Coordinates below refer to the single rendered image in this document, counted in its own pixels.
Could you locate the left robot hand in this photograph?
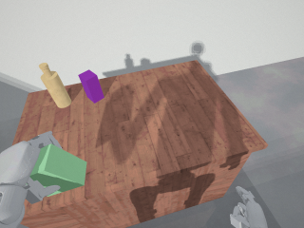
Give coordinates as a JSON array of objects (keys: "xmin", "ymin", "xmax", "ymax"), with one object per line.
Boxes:
[{"xmin": 0, "ymin": 131, "xmax": 63, "ymax": 204}]

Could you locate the left robot forearm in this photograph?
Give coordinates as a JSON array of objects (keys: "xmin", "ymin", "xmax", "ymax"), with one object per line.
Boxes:
[{"xmin": 0, "ymin": 184, "xmax": 28, "ymax": 228}]

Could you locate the sponge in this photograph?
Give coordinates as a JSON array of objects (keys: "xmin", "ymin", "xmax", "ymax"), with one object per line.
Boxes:
[{"xmin": 30, "ymin": 143, "xmax": 87, "ymax": 197}]

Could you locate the table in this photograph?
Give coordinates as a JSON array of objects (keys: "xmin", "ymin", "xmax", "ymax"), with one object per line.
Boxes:
[{"xmin": 12, "ymin": 60, "xmax": 268, "ymax": 228}]

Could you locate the right robot hand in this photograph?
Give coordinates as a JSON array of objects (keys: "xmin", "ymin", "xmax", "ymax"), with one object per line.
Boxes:
[{"xmin": 230, "ymin": 186, "xmax": 268, "ymax": 228}]

